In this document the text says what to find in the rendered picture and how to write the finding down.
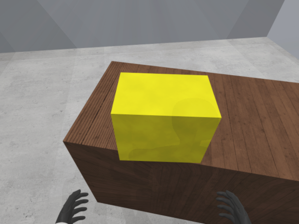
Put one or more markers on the pedestal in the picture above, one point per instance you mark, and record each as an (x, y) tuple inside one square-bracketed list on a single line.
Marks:
[(254, 153)]

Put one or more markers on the robot left hand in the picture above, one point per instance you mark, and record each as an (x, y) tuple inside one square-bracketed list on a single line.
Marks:
[(67, 212)]

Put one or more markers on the carton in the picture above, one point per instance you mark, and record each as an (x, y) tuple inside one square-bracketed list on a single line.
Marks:
[(164, 117)]

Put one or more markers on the robot right hand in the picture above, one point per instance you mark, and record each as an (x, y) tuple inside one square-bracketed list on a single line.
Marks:
[(239, 214)]

